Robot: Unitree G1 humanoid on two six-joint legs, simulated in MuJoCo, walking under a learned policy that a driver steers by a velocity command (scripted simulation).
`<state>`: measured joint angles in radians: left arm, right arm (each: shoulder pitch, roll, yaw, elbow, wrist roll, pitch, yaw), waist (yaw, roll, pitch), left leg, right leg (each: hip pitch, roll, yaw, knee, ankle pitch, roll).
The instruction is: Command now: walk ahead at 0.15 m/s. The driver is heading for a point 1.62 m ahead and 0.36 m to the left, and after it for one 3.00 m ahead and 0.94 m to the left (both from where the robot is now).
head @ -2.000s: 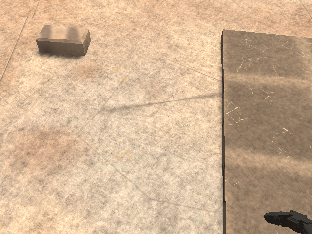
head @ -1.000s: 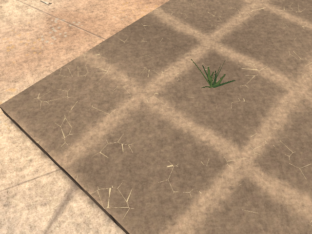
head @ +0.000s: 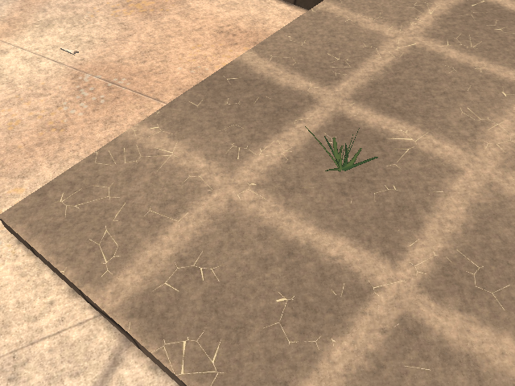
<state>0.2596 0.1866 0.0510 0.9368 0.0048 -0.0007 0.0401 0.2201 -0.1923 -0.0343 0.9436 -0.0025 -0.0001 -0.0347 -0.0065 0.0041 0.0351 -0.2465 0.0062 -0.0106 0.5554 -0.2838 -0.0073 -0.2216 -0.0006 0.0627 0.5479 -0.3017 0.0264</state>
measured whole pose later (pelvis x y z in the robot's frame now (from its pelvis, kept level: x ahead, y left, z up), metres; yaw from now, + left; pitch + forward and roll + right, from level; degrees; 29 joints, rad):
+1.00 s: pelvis +0.58 +0.09 +0.00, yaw +2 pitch +3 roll -1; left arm -0.02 0.15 -0.05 0.68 0.02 -0.07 -0.02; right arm 0.57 -0.16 -0.01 1.02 -0.03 -0.09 -0.01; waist -0.03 0.00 -0.01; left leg 0.10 -0.03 0.06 0.61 -0.29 0.08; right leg -0.67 0.05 -0.17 0.87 -0.28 -0.18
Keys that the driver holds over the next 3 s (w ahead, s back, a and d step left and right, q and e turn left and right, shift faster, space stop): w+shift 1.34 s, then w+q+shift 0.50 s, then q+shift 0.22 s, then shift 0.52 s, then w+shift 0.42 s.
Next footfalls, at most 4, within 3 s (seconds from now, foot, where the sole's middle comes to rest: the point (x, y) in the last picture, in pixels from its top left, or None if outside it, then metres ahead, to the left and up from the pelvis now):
0.54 left None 0.33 0.16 -0.77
0.98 right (252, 297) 0.73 0.04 -0.71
1.42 left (205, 176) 1.20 0.20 -0.71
1.84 right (243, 92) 1.66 0.08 -0.71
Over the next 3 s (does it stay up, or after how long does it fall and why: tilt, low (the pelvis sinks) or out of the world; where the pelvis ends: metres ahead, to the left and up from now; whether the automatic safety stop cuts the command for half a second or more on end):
stays up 1.95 0.39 -0.04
